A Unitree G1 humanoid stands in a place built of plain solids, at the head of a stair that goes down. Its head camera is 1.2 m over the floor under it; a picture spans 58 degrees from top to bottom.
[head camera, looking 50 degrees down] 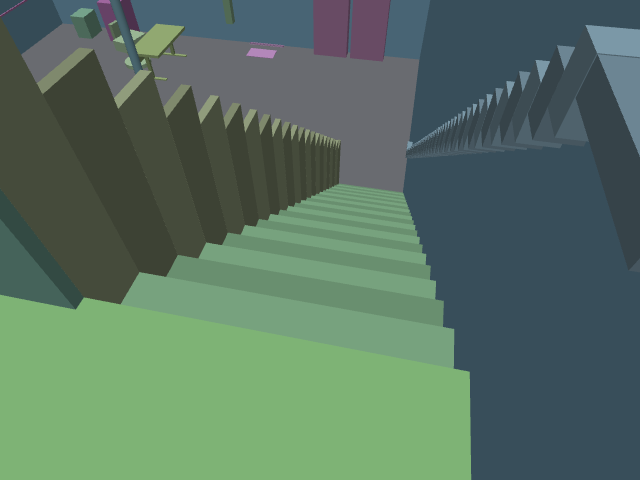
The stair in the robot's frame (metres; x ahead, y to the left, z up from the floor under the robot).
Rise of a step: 0.20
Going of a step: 0.25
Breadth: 1.23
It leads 12 degrees to the right of straight ahead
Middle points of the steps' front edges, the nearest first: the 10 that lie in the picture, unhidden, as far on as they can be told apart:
0.64 0.17 0.00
0.88 0.12 -0.20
1.13 0.07 -0.40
1.37 0.01 -0.60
1.61 -0.04 -0.80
1.86 -0.09 -1.00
2.10 -0.14 -1.20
2.35 -0.19 -1.40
2.59 -0.24 -1.61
2.83 -0.29 -1.81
